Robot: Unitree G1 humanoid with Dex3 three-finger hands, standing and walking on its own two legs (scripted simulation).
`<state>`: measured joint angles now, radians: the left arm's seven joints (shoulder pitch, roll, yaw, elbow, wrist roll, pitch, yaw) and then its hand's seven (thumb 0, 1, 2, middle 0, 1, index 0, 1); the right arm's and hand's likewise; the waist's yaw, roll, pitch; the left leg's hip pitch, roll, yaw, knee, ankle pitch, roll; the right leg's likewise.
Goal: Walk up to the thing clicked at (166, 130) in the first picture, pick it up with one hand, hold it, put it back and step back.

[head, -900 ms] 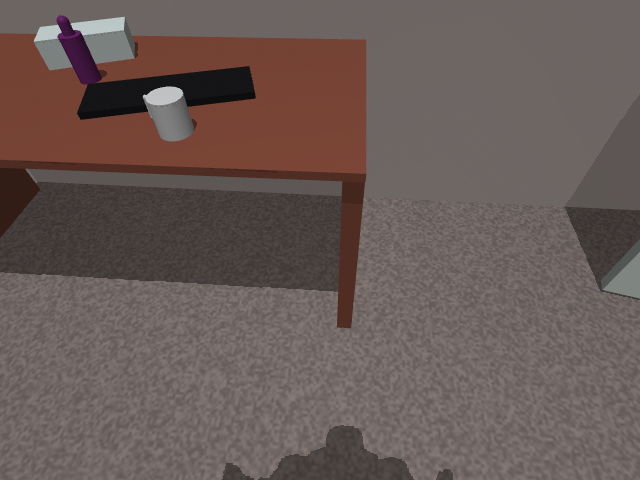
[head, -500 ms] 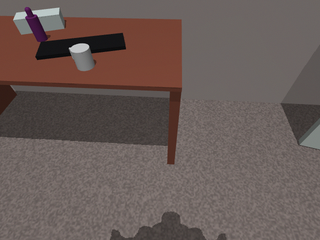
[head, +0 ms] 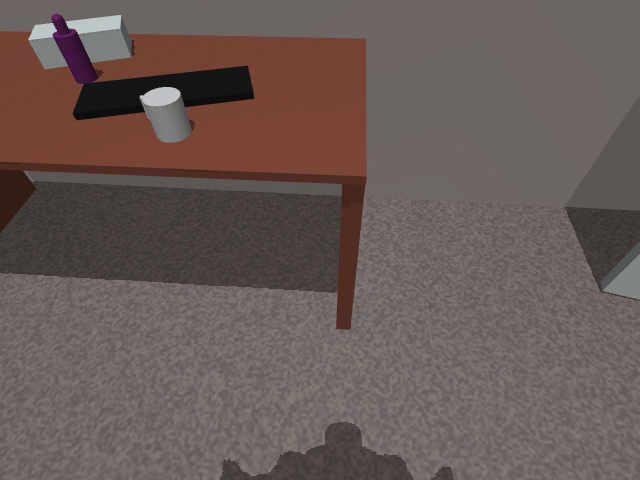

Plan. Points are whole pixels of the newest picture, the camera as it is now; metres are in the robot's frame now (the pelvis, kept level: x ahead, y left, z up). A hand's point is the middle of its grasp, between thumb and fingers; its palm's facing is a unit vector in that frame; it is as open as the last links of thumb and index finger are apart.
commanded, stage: stand
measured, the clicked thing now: (162, 113) +0.84 +0.41 -0.01
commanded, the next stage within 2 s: walk up in 0.22 s
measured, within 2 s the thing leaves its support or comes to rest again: neither
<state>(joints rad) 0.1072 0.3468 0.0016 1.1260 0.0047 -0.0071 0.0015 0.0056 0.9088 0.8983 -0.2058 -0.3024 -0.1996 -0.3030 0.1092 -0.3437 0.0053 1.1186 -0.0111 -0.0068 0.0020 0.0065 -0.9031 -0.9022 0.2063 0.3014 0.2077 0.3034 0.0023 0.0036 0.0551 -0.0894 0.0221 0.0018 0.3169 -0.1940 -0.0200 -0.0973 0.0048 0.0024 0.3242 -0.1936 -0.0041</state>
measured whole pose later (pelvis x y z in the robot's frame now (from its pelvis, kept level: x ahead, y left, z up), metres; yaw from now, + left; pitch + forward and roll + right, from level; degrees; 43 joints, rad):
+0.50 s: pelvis +0.00 +0.06 -0.02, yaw +9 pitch -2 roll -2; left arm 0.21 0.43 0.10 0.96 0.04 -0.05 0.06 0.01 0.90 0.90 -0.21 -0.30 -0.20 -0.30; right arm 0.22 -0.46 -0.12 0.90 -0.07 0.10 0.13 0.01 -0.91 -0.90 0.20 0.30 0.20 0.30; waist -0.01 0.07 0.11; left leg -0.44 0.12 -0.07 0.83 -0.37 -0.02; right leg -0.11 -0.10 -0.13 0.47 -0.31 0.05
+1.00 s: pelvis +0.07 +0.19 -0.03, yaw +20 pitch -4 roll +0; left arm 0.30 0.39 0.05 0.88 0.03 -0.06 0.07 0.00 0.90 0.90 -0.21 -0.30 -0.21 -0.30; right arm 0.30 -0.42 -0.10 0.78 -0.04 0.11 0.07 0.01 -0.90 -0.90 0.21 0.30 0.21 0.30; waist -0.01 0.11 0.09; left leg -0.39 -0.12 -0.12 1.02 -0.48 0.02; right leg -0.32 -0.05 -0.12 0.65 -0.27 -0.04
